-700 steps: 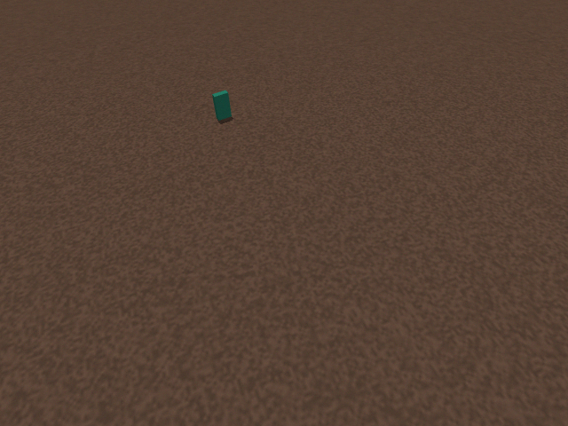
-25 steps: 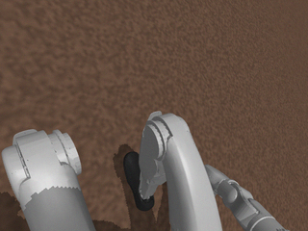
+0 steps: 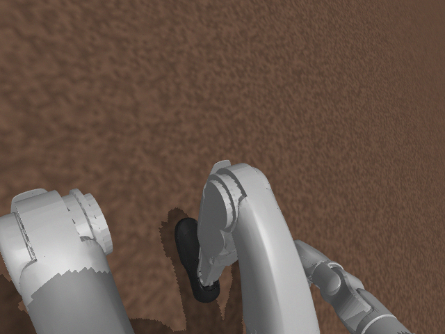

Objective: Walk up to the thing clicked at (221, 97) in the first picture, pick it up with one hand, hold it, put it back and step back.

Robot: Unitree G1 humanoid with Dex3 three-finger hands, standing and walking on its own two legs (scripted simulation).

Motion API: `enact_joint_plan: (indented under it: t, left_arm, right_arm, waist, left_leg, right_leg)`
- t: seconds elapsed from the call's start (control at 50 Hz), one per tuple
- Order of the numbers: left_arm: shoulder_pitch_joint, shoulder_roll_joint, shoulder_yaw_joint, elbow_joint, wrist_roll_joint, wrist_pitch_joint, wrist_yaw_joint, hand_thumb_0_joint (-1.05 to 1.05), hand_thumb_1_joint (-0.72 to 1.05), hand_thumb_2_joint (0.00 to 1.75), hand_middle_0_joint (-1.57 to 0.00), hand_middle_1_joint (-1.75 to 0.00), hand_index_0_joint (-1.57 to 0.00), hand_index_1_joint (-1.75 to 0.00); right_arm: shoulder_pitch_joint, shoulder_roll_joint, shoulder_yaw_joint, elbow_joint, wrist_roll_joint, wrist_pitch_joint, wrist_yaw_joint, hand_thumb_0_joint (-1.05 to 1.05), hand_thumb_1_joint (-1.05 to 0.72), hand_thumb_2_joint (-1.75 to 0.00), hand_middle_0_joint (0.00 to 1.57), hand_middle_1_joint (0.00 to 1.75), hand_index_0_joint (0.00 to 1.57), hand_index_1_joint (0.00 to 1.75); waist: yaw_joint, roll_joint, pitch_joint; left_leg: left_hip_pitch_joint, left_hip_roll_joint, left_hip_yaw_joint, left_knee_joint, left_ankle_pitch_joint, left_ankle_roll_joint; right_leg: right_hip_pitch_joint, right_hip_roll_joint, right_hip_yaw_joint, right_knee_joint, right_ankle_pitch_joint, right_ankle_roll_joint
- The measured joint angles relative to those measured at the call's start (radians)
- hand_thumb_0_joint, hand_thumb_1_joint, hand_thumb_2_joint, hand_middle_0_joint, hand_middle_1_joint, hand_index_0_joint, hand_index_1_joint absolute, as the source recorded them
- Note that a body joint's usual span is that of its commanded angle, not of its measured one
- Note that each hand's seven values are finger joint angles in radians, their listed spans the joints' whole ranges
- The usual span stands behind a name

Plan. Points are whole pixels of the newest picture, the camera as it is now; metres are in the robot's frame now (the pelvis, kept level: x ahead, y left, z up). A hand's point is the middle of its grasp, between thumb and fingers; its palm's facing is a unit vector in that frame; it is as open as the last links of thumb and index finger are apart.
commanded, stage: close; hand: left
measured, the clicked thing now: out of the picture +0.44 +0.38 -0.20
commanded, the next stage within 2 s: settle in 0.22 s
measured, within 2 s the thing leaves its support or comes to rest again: leaves its support in 0.54 s
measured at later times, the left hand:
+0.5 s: hand out of the picture +0.43 +0.38 -0.16, palm faces +0.62 -0.79 +0.00, open 8.0 cm
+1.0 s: hand out of the picture +0.41 +0.41 -0.07, palm faces +0.59 -0.81 +0.00, open 8.2 cm
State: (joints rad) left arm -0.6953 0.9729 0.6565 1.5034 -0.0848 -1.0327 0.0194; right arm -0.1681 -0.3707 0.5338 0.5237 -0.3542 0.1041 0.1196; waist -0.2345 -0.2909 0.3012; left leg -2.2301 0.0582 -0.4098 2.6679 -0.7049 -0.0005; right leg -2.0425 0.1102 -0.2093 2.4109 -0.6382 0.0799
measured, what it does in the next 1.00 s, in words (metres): stands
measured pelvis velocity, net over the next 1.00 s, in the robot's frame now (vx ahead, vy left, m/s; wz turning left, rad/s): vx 0.01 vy -0.01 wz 0.05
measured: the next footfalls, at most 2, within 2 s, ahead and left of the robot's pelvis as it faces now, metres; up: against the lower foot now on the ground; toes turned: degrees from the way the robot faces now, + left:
none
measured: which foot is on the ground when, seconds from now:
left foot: down 0.00-1.00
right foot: down 0.00-1.00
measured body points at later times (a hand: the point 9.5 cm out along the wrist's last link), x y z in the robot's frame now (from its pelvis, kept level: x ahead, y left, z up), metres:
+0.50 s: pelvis +0.00 +0.00 +0.00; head +0.23 +0.20 +0.33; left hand +0.39 +0.42 -0.16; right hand +0.18 -0.24 -0.02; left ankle +0.08 +0.13 -0.25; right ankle +0.14 -0.14 -0.25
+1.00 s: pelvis +0.01 -0.01 +0.02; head +0.20 +0.18 +0.38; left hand +0.37 +0.45 -0.07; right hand +0.18 -0.25 -0.03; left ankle +0.08 +0.13 -0.25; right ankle +0.14 -0.14 -0.25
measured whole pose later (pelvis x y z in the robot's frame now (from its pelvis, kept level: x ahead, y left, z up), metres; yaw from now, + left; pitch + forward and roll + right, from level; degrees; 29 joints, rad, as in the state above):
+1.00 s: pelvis +0.01 -0.01 +0.02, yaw +3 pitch +18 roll -16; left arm -0.68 0.82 0.65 1.12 -0.10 -0.76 -0.09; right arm -0.03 -0.34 0.35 0.56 -0.25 0.11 0.11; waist -0.18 -0.18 0.15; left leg -2.27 0.05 -0.33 2.58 -0.68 0.00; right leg -2.08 0.06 -0.17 2.38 -0.65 0.06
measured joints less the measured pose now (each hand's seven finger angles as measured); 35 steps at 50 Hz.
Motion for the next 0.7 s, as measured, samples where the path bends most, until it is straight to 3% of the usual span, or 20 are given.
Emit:
enact_joint_plan:
  t: [0.24,0.52,0.7]
  left_arm:
    - [-0.021,0.008,-0.001,0.007,0.001,0.004,0.001,-0.01,0.10,0.65,-0.83,-0.82,-0.85,-0.81]
    - [-0.033,0.021,0.023,-0.019,0.014,0.029,-0.005,-0.02,-0.06,0.86,-0.83,-1.00,-0.84,-1.00]
    - [-0.029,-0.003,0.043,-0.121,0.017,0.084,-0.038,-0.01,-0.10,0.93,-0.82,-1.06,-0.83,-1.05]
  right_arm:
    - [-0.004,0.001,0.005,-0.003,0.004,0.003,-0.006,0.00,-0.87,-0.89,0.21,0.30,0.21,0.30]
    - [-0.010,0.002,0.003,-0.004,0.000,0.015,-0.012,-0.01,-0.88,-0.90,0.21,0.30,0.21,0.30]
    - [0.030,0.006,-0.033,0.010,0.014,0.017,-0.010,-0.01,-0.89,-0.90,0.21,0.30,0.21,0.30]
  waist:
    - [-0.004,-0.002,-0.003]
    - [-0.013,-0.004,0.005]
    - [0.000,0.015,-0.011]
  left_leg:
    - [0.001,0.000,0.000,-0.007,-0.006,0.000]
    - [0.000,-0.002,-0.004,-0.012,-0.003,-0.003]
    - [-0.006,-0.003,0.006,-0.022,0.000,-0.004]
  right_leg:
    - [0.004,-0.004,-0.002,-0.008,-0.006,-0.002]
    - [0.005,-0.007,-0.006,-0.015,-0.002,0.006]
    - [-0.001,-0.014,-0.002,-0.017,-0.005,-0.007]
